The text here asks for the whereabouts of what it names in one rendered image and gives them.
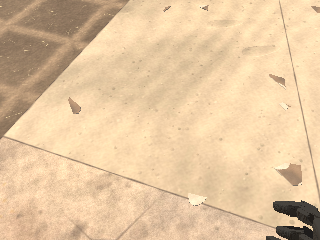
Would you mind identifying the right robot hand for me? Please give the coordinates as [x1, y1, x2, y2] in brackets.
[266, 201, 320, 240]

